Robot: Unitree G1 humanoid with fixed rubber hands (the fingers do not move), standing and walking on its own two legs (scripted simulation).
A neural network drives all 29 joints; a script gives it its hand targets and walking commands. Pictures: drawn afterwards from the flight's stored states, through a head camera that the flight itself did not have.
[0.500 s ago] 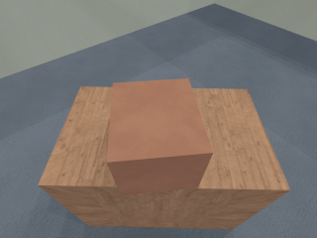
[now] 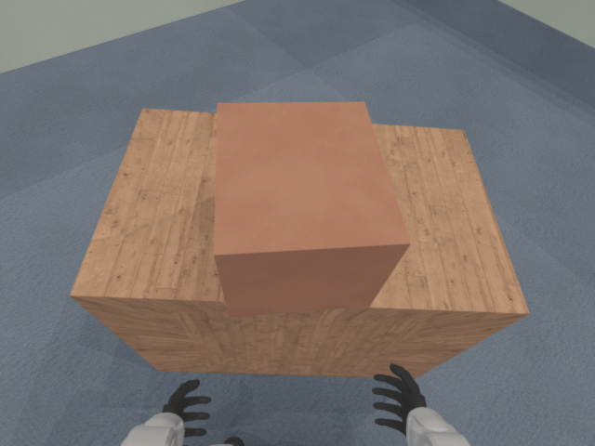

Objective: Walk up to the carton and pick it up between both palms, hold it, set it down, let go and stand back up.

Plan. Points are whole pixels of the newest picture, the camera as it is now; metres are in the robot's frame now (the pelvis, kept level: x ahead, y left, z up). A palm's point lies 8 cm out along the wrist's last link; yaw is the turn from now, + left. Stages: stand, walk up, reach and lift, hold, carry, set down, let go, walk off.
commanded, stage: reach and lift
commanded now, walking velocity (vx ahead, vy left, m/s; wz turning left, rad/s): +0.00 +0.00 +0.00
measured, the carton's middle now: (297, 209) +0.48 +0.01 -0.04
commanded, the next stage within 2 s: none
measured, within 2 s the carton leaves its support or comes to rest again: neither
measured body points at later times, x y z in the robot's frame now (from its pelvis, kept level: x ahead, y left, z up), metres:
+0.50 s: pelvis -0.01 +0.03 +0.00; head +0.01 +0.04 +0.45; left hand +0.17 +0.21 -0.10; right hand +0.15 -0.19 -0.10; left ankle +0.03 +0.13 -0.74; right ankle +0.00 -0.08 -0.74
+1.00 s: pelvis -0.01 +0.02 -0.01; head +0.00 +0.03 +0.44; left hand +0.17 +0.23 -0.09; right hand +0.17 -0.21 -0.08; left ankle +0.03 +0.13 -0.74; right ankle +0.00 -0.08 -0.74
